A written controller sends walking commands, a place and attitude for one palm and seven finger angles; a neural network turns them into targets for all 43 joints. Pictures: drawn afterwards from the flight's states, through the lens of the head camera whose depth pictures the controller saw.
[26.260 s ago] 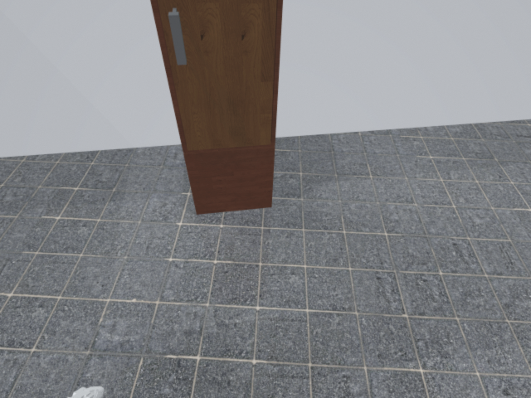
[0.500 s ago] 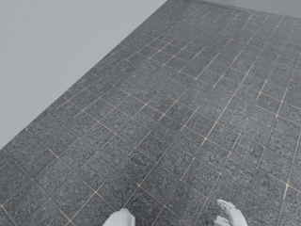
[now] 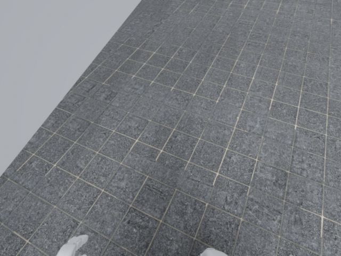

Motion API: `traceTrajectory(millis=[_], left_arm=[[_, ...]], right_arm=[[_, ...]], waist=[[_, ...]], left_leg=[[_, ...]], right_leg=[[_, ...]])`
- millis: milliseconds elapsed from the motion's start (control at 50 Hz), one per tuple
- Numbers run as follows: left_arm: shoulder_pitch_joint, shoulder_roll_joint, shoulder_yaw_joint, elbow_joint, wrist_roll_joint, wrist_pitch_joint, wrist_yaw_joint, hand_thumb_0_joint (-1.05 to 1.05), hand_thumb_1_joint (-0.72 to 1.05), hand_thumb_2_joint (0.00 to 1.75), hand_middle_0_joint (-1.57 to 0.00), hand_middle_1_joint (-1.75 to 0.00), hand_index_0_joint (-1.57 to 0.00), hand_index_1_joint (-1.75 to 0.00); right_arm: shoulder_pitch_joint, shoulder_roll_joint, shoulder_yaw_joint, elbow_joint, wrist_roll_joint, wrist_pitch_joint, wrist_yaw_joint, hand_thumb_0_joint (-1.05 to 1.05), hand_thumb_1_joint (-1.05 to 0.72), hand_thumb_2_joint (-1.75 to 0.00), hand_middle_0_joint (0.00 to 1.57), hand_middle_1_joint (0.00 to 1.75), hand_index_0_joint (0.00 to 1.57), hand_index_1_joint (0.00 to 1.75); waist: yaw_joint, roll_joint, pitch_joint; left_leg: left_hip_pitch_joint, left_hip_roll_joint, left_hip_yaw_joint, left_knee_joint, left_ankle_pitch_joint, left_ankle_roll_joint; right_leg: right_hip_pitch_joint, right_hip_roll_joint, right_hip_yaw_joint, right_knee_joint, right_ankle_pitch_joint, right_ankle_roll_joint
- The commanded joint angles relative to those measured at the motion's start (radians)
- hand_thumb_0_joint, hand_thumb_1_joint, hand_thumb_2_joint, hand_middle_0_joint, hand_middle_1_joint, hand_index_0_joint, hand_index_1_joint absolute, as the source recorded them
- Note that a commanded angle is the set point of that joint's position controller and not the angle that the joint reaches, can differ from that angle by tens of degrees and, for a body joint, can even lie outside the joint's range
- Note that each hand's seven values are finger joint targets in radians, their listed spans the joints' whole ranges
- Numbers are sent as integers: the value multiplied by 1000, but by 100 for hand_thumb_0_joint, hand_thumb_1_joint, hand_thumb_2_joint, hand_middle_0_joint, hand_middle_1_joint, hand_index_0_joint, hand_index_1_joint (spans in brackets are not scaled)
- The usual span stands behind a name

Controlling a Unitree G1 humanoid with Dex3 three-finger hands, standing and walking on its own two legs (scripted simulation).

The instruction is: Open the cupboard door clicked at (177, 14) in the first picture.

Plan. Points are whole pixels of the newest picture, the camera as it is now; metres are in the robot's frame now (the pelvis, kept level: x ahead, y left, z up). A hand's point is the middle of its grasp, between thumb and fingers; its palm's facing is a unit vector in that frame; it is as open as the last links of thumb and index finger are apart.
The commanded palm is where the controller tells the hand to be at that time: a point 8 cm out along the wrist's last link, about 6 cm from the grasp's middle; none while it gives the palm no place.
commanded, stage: walk to a spot facing it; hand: left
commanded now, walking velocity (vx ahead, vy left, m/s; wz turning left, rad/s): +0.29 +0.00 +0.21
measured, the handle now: out of the picture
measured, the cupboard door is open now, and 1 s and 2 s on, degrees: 54 54 54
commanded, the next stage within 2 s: turn to face it in 0.06 s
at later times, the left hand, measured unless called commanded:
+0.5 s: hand (101, 233) +0.20 +0.21 -0.18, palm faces +0.24 -0.95 -0.20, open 7.3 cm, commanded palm none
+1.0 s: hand (119, 213) +0.25 +0.16 -0.14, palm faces +0.50 -0.83 -0.26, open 7.3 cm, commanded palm none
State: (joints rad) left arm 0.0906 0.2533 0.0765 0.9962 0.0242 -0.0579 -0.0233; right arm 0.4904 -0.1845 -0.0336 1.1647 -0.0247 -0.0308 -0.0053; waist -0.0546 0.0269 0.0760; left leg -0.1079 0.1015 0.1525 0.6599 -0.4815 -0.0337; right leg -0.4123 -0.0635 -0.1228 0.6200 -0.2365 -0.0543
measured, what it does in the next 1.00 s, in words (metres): walks ahead, turning left: left foot, then right foot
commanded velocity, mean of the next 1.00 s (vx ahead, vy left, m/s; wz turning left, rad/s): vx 0.03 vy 0.00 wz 0.56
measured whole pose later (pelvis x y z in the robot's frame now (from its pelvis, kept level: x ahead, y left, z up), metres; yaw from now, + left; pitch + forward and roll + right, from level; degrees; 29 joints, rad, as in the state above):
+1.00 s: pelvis +0.29 -0.04 +0.02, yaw +32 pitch +2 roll +3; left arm 0.21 0.19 0.04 0.90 0.02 -0.01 0.02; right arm 0.13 -0.25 -0.08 0.93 -0.01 0.07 0.03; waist -0.02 -0.03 0.10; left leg -0.45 0.03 0.09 0.88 -0.45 -0.06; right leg -0.20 -0.14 -0.20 0.54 -0.36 0.00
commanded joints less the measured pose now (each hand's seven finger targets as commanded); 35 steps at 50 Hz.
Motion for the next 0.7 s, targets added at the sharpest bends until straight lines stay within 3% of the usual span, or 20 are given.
traceTrajectory(millis=[0, 20, 60, 100, 160, 200, 240, 300, 320, 340, 360, 380, 400, 420, 460, 500, 560, 600, 660, 680], left_arm=[[371, 157, 29, 65, -14, -5, 31, 0, 90, 90, -20, -30, -20, -30], [295, 107, 15, 39, -14, -5, 37, 0, 90, 90, -20, -30, -20, -30], [222, 45, -10, 28, -7, -20, 36, 0, 90, 90, -20, -30, -20, -30], [199, 17, -22, 32, -5, -32, 32, 0, 90, 90, -20, -30, -20, -30], [195, -6, -18, 39, -3, -40, 35, 0, 90, 90, -20, -30, -20, -30], [198, 18, -19, 43, -5, -37, 37, 0, 90, 90, -20, -30, -20, -30], [187, 46, -13, 39, -3, -30, 42, 0, 90, 90, -20, -30, -20, -30], [159, 88, 2, 10, -9, -11, 46, 0, 90, 90, -20, -30, -20, -30], [171, 84, 3, -6, -14, 0, 44, 0, 90, 90, -20, -30, -20, -30], [215, 30, 0, -43, -35, 10, 39, 0, 90, 90, -20, -30, -20, -30], [160, 42, -8, -81, -20, 19, 48, 0, 90, 90, -20, -30, -20, -30], [140, 23, -2, -101, -21, 29, 47, 0, 90, 90, -20, -30, -20, -30], [110, 21, 0, -94, -13, 34, 46, 0, 90, 90, -20, -30, -20, -30], [107, 30, 5, -91, -7, 40, 37, 0, 90, 90, -20, -30, -20, -30], [145, 12, 9, -76, -5, 55, 29, 0, 90, 90, -20, -30, -20, -30], [155, 6, 9, -83, -7, 68, 29, 0, 90, 90, -20, -30, -20, -30], [122, 7, 8, -114, -6, 72, 32, 0, 90, 90, -20, -30, -20, -30], [95, 10, 7, -138, -7, 72, 33, 0, 90, 90, -20, -30, -20, -30], [133, 23, 11, -146, -9, 66, 35, 0, 90, 90, -20, -30, -20, -30], [176, 38, 16, -142, -10, 61, 37, 0, 90, 90, -20, -30, -20, -30]], right_arm=[[-182, -82, -22, -153, 22, -42, -3, 0, -90, -90, 20, 30, 20, 30], [-189, -66, -21, -145, 19, -34, -1, 0, -90, -90, 20, 30, 20, 30], [-141, -11, -12, -119, 9, -7, 6, 0, -90, -90, 20, 30, 20, 30], [-109, 15, -10, -107, 8, 12, 13, 0, -90, -90, 20, 30, 20, 30], [-140, 39, -12, -122, 6, 15, 24, 0, -90, -90, 20, 30, 20, 30], [-209, 22, -9, -153, 10, 14, 29, 0, -90, -90, 20, 30, 20, 30], [-242, -4, -14, -180, 10, 13, 31, 0, -90, -90, 20, 30, 20, 30], [-136, -79, -29, -174, 1, 19, 27, 0, -90, -90, 20, 30, 20, 30], [-49, -154, -45, -166, -9, 18, 23, 0, -90, -90, 20, 30, 20, 30], [13, -261, -67, -175, -16, 13, 11, 0, -90, -90, 20, 30, 20, 30], [11, -294, -65, -172, -3, 21, 2, 0, -90, -90, 20, 30, 20, 30], [-82, -302, -69, -206, 0, 16, -11, 0, -90, -90, 20, 30, 20, 30], [-156, -268, -65, -230, 1, 17, -15, 0, -90, -90, 20, 30, 20, 30], [-232, -223, -54, -261, 0, 14, -16, 0, -90, -90, 20, 30, 20, 30], [-285, -208, -47, -280, -5, 7, -15, 0, -90, -90, 20, 30, 20, 30], [-298, -224, -53, -288, -4, 11, -10, 0, -90, -90, 20, 30, 20, 30], [-289, -235, -67, -295, -5, 24, -5, 0, -90, -90, 20, 30, 20, 30], [-294, -239, -77, -301, -7, 36, -2, 0, -90, -90, 20, 30, 20, 30], [-335, -241, -90, -321, -4, 51, 1, 0, -90, -90, 20, 30, 20, 30], [-357, -233, -91, -332, 1, 55, 3, 0, -90, -90, 20, 30, 20, 30]], waist=[[181, -219, -175], [136, -114, -136], [66, -125, -62], [29, -152, -29], [16, -143, -13], [32, -148, -11], [25, -165, -15], [-46, -128, -85], [-75, 25, -164], [-78, 314, -246], [-81, 190, -262], [-34, 174, -233], [-16, 197, -185], [15, 150, -128], [49, 84, -131], [52, 93, -159], [38, 72, -188], [31, 102, -174], [55, 143, -157], [80, 118, -159]], left_leg=[[-648, 16, -139, 659, -4, 29], [-597, 58, -160, 605, 60, 24], [-491, 63, -129, 475, 117, 8], [-448, 44, -96, 376, 177, -1], [-415, 18, -48, 202, 264, 6], [-408, -6, -22, 119, 287, 15], [-373, -22, -15, 58, 287, 31], [-150, -72, -10, -75, 392, 57], [24, -2, -125, -107, 665, 105], [185, 284, -517, -175, 1076, 266], [95, 337, -600, -242, 941, 312], [34, 345, -640, -285, 713, 312], [-70, 302, -613, -333, 510, 279], [-166, 249, -530, -354, 400, 237], [-219, 177, -416, -350, 438, 195], [-211, 151, -386, -345, 432, 189], [-176, 139, -412, -335, 386, 195], [-206, 123, -433, -323, 349, 189], [-269, 90, -455, -285, 325, 167], [-322, 62, -444, -246, 299, 144]], right_leg=[[622, -383, 506, -299, 246, -173], [512, -352, 368, -304, 310, -153], [326, -285, 163, -348, 401, -99], [264, -249, 66, -376, 447, -84], [274, -210, -33, -357, 545, -62], [318, -218, -53, -326, 624, -51], [351, -242, -67, -271, 692, -39], [320, -230, -108, -8, 704, 13], [200, -164, -130, 214, 472, 58], [-47, -4, -120, 543, -305, 121], [-39, 26, 47, 697, -462, 95], [-154, 2, 110, 759, -386, 103], [-176, -26, 145, 767, -310, 108], [-160, -49, 150, 719, -245, 115], [-96, -39, 130, 596, -183, 122], [-59, -23, 113, 485, -184, 127], [-44, 1, 101, 355, -185, 131], [7, 22, 89, 245, -191, 127], [138, 57, 71, 55, -129, 120], [231, 56, 69, -66, -57, 115]])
